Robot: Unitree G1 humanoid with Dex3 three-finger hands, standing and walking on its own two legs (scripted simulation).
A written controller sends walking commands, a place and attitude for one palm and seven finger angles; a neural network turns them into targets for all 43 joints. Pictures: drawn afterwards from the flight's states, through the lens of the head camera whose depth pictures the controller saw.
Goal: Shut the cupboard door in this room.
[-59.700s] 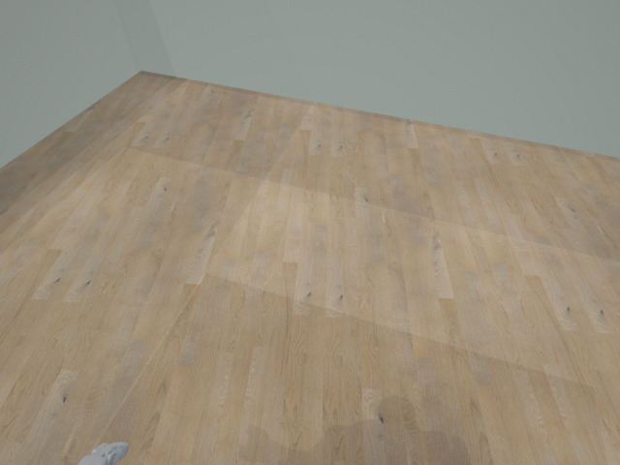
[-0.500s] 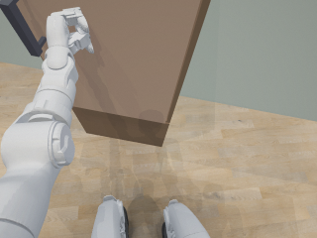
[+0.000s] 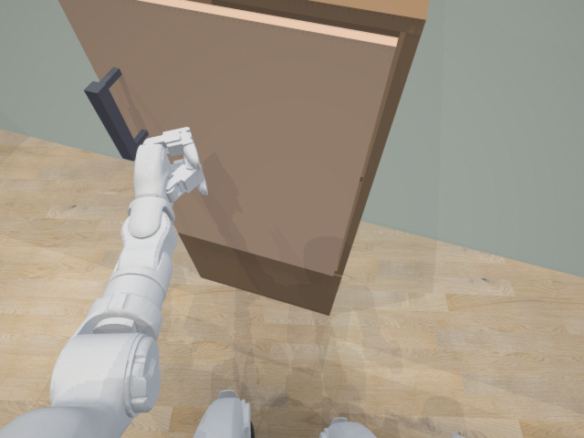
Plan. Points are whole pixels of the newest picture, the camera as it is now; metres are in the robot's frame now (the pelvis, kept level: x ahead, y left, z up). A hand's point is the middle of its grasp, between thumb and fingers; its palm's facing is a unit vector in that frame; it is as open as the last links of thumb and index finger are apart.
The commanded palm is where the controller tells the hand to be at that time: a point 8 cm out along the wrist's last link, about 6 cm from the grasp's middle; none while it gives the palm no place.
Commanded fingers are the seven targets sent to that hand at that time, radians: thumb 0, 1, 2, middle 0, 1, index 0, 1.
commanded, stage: draw the hand back to the body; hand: left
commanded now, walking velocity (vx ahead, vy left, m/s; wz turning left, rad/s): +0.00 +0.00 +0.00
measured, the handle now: (122, 116) +0.58 +0.25 +0.08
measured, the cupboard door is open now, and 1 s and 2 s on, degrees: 0 0 0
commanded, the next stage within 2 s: step back with the hand held close in 1.62 s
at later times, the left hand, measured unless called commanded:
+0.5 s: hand (130, 212) +0.35 +0.17 +0.14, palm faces +0.00 -1.00 -0.03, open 3.1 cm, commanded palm +0.32 +0.23 +0.15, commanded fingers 0.00 0.90 0.90 -1.19 -1.38 -1.19 -1.38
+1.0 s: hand out of the picture +0.24 +0.26 +0.20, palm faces +0.31 -0.90 -0.31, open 4.3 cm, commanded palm +0.19 +0.30 +0.22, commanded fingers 0.00 0.90 0.90 -0.50 -0.63 -0.50 -0.63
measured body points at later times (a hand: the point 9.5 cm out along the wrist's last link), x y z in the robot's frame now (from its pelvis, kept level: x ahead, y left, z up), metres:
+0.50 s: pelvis +0.01 +0.01 +0.03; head +0.03 -0.01 +0.48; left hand +0.35 +0.22 +0.15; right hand +0.16 -0.23 -0.07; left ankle +0.07 +0.13 -0.66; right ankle -0.05 -0.10 -0.66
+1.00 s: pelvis +0.00 +0.03 +0.07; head -0.01 +0.01 +0.52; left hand +0.22 +0.30 +0.22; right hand +0.20 -0.18 -0.01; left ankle +0.07 +0.13 -0.66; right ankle -0.05 -0.10 -0.66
